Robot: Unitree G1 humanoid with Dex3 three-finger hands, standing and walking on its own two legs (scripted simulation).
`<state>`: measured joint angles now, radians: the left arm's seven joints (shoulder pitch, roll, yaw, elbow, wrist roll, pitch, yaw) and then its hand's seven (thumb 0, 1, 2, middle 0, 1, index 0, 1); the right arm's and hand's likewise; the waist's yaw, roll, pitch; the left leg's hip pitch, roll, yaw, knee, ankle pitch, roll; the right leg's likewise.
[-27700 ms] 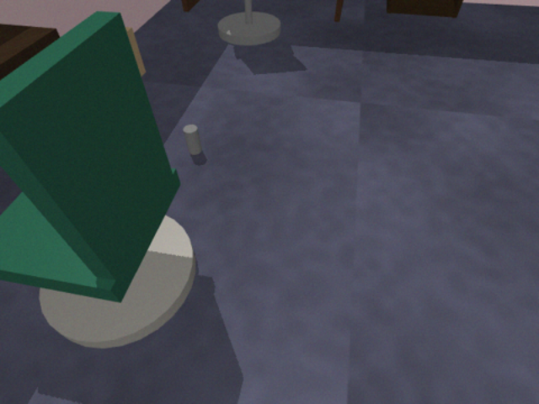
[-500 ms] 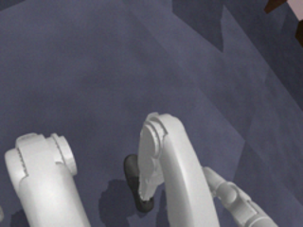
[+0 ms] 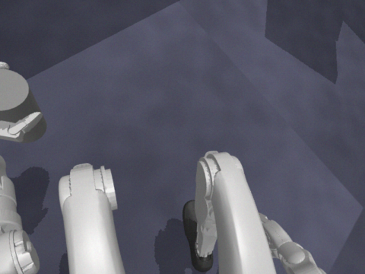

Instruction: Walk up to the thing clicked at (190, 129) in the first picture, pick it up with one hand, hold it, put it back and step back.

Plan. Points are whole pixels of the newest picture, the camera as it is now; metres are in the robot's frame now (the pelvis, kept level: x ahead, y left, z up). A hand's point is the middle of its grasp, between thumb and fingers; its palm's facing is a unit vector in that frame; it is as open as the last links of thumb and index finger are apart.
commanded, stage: settle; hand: left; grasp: from the side
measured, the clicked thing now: (15, 111) +0.43 +0.31 -0.08
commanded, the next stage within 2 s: lift in 0.94 s
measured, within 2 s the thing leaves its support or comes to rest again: neither
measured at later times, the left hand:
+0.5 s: hand (3, 85) +0.44 +0.30 +0.01, palm faces +0.29 -0.95 -0.06, open 11.1 cm
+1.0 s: hand out of the picture +0.44 +0.30 +0.04, palm faces +0.31 -0.95 -0.06, open 11.1 cm
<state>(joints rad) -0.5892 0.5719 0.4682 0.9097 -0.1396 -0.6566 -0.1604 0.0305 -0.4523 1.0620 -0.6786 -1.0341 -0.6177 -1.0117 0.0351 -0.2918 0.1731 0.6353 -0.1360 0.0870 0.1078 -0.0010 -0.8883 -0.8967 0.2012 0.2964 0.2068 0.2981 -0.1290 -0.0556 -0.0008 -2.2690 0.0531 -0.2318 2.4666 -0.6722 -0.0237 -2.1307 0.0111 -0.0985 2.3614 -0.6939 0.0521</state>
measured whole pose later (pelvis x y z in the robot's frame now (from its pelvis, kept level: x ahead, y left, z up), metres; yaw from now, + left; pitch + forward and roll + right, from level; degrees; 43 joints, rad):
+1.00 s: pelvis +0.00 -0.01 +0.05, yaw +4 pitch +31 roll -6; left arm -0.66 0.48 0.50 0.92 -0.10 -0.57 -0.19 0.03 -0.51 1.12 -0.69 -1.05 -0.63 -1.02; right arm 0.10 -0.28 0.05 0.68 -0.09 0.05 0.06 0.00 -0.90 -0.90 0.20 0.30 0.20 0.30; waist -0.11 -0.01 -0.10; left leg -2.16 0.06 -0.14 2.28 -0.66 -0.03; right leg -2.08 -0.01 -0.04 2.24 -0.70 0.03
